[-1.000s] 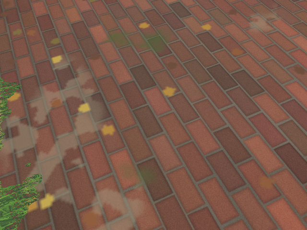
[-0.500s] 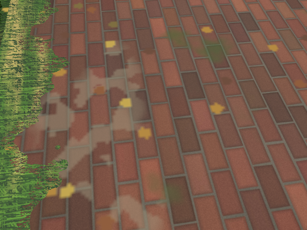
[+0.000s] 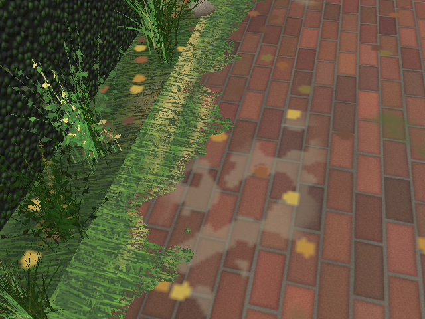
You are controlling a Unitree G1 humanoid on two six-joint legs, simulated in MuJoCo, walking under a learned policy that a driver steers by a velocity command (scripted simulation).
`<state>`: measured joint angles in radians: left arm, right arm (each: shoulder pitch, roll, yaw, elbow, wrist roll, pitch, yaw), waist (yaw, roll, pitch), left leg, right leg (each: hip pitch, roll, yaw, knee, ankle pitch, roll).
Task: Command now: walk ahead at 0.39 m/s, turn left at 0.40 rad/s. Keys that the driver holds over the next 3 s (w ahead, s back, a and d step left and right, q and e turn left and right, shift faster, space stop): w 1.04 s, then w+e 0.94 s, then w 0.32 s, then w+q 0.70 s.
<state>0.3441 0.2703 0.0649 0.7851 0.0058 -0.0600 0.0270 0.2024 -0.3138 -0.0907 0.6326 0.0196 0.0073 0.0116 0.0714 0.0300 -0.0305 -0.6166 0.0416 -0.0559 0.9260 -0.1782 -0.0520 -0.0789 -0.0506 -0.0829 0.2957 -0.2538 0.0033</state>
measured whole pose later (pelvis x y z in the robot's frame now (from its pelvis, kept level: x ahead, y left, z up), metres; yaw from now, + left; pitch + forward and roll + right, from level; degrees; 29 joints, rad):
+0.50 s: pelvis +0.22 +0.07 +0.00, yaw +4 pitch +2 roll +1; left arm 0.11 0.29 0.05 0.75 -0.01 -0.08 -0.03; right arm 0.39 -0.27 -0.05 0.76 0.01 -0.07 0.01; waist -0.06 -0.05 0.01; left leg 0.00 -0.06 0.02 0.22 -0.25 0.05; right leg -0.70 -0.11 0.02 0.71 0.06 0.02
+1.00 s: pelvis +0.52 +0.04 +0.00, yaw +4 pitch +1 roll -1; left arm 0.33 0.27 0.04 0.85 0.00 -0.09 -0.02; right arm 0.15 -0.29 -0.05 0.73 0.00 -0.06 0.00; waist 0.06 0.04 0.02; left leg -0.68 0.13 -0.05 0.77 0.00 -0.02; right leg -0.07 0.08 -0.04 0.23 -0.18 -0.07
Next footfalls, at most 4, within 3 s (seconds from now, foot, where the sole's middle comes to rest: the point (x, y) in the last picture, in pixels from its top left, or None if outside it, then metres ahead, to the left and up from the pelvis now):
0.16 left None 0.17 0.16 -0.79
0.66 right None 0.53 -0.04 -0.79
1.20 left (187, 238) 0.81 0.22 -0.79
1.72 right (267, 186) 1.05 -0.07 -0.79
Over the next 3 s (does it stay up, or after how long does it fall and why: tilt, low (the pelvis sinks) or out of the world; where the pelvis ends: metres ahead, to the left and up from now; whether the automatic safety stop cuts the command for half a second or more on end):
stays up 1.56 -0.23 0.00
